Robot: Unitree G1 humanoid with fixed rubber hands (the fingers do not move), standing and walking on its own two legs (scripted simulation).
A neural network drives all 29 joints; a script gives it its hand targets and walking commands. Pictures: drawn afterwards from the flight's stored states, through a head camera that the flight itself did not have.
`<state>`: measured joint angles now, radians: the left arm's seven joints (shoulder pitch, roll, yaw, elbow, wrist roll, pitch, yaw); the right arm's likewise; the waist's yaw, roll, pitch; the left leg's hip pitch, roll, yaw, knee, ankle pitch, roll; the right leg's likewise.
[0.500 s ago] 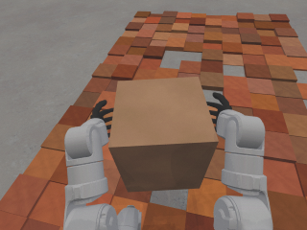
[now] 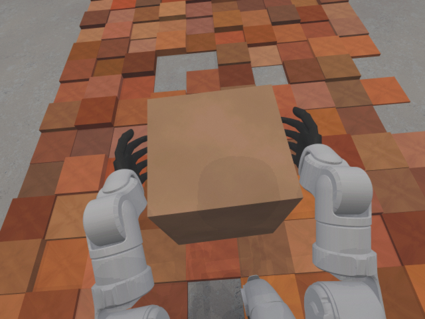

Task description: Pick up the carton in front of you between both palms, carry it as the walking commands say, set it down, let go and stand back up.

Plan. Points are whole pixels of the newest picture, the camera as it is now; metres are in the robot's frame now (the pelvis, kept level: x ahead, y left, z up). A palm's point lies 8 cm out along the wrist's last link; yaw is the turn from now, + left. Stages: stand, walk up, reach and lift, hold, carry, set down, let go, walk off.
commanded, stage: carry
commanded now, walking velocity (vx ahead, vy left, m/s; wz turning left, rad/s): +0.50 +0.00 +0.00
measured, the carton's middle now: (218, 175) +0.36 -0.04 +0.03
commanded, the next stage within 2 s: none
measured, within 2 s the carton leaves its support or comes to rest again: neither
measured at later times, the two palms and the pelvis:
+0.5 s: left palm (117, 39) +0.67 +0.13 +0.15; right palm (252, 14) +0.68 -0.17 +0.15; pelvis +0.33 -0.04 -0.01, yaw +1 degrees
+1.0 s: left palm out of the picture +0.99 +0.10 +0.15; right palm out of the picture +1.03 -0.20 +0.14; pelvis +0.65 -0.07 +0.00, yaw +3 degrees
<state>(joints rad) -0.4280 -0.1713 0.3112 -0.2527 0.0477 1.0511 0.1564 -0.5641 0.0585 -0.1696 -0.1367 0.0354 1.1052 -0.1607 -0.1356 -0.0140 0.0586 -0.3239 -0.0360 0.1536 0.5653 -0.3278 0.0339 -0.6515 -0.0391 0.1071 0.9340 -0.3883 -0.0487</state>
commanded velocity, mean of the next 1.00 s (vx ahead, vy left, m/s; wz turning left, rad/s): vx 0.50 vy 0.00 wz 0.00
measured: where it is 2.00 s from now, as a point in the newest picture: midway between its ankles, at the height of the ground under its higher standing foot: (208, 114)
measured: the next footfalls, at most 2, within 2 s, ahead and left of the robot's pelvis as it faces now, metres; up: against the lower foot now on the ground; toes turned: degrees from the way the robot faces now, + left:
right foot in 0.08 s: +0.25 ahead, -0.15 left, -0.02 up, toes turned -1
left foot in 0.46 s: +0.45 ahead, +0.06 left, +0.01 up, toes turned +6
